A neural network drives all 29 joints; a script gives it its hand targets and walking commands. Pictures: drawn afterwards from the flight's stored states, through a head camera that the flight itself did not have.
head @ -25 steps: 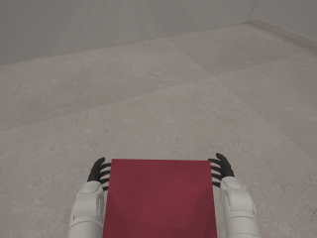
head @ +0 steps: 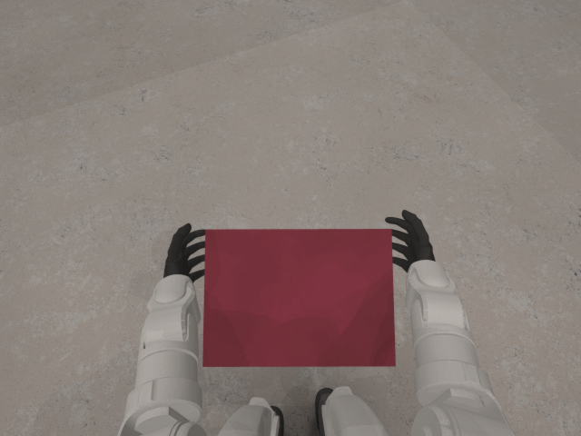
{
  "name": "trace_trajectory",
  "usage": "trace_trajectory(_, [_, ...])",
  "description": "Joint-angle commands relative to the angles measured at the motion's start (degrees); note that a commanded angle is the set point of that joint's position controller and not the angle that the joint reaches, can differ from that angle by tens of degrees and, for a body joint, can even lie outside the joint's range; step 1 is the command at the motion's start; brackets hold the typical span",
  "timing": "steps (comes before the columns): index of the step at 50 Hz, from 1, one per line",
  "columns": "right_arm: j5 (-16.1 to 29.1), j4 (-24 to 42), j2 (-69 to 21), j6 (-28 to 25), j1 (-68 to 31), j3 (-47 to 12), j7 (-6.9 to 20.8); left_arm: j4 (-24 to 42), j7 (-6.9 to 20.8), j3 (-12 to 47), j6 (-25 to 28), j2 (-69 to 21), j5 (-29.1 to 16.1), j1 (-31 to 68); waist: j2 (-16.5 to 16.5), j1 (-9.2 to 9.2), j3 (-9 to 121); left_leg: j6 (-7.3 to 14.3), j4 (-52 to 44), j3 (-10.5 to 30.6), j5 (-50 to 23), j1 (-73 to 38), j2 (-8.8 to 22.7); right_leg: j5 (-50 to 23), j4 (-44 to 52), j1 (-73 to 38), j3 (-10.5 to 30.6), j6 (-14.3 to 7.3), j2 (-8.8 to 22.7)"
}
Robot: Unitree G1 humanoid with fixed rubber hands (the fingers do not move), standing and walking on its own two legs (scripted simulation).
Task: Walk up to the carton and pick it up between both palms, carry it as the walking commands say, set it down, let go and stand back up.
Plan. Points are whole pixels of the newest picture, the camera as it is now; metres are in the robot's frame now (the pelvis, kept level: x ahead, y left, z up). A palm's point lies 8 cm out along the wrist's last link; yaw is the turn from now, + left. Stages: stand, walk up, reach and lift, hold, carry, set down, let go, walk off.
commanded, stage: set down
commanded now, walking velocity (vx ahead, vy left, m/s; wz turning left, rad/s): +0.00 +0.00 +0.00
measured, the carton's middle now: (297, 287) +0.35 +0.01 -0.15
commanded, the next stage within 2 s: none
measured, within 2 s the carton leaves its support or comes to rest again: neither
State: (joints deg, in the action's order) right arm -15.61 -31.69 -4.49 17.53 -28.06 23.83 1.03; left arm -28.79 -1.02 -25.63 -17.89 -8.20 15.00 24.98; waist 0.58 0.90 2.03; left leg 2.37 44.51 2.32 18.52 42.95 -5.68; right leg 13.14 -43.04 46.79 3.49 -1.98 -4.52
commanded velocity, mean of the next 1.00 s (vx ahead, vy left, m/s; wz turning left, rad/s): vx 0.00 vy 0.00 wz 0.00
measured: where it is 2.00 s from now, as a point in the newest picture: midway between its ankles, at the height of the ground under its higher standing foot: outside the picture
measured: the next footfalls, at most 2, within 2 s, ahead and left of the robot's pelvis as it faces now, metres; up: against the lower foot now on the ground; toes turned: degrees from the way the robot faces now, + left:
none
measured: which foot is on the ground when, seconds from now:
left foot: down 0.00-1.00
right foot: down 0.00-1.00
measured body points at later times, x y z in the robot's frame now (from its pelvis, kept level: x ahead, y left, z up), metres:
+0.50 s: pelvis -0.01 -0.02 -0.07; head +0.17 -0.03 +0.34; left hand +0.38 +0.18 -0.14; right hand +0.40 -0.18 -0.14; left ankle +0.02 +0.09 -0.70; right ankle +0.07 -0.09 -0.70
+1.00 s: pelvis -0.03 -0.01 -0.16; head +0.19 -0.01 +0.23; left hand +0.40 +0.18 -0.24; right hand +0.42 -0.17 -0.24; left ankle +0.02 +0.09 -0.70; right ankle +0.07 -0.09 -0.70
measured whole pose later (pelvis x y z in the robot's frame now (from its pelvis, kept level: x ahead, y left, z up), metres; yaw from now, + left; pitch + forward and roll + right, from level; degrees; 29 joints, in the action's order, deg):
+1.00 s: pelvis -0.03 -0.01 -0.16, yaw +2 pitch +43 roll +2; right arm -7.9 -38.5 1.7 15.9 -44.8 21.7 -5.5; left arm -38.1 -2.5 -23.7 -16.1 0.4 7.5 43.9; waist -0.4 0.9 14.8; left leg 0.8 84.1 0.8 29.4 97.6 -7.3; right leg 23.0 -81.8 101.6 1.7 -1.9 -6.0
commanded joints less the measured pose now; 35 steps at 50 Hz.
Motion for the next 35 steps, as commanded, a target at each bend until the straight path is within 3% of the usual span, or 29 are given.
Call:
trace_trajectory(1, [7.2, -3.4, -48.9, -0.6, -27.7, -30.2, 15.4, -0.6, 16.0, 30.8, 1.8, -46.1, -8.1, 34.5, -0.8, 0.31, 35.8, -1.8, -3.6, 3.8, -8.7, -0.7, 1.6, -10.7, -2.1, -22.6, 3.7, -0.3, 0.3])
trace_trajectory(10, [7.5, -3.1, -51.6, 0.6, -31.7, -31.1, 14.8, -2.1, 19.3, 28.9, 0.8, -45.0, -8.2, 38.9, -3.2, 0.95, 42.0, -1.1, 3.7, 2.2, -4.6, 11.2, 0.4, -8.0, -7.7, -18.3, 4.7, 0.2, 0.6])
trace_trajectory(18, [8.9, -3.1, -51.6, 0.7, -33.4, -31.7, 13.3, -3.1, 20.7, 28.3, 0.9, -42.8, -9.0, 40.7, -3.6, 1.37, 47.2, -1.2, 10.3, 1.4, -4.4, 21.4, -0.4, -9.9, -13.0, -14.8, 5.5, 0.9, 0.8])
trace_trajectory(35, [12.0, -4.7, -48.1, -1.5, -37.6, -32.7, 10.4, -4.4, 17.9, 30.6, 3.0, -40.4, -12.9, 45.6, -2.5, 0.94, 58.5, -2.8, 22.7, 0.8, -6.8, 35.3, -1.2, -13.7, -25.8, -0.9, 3.9, 1.4, -0.6])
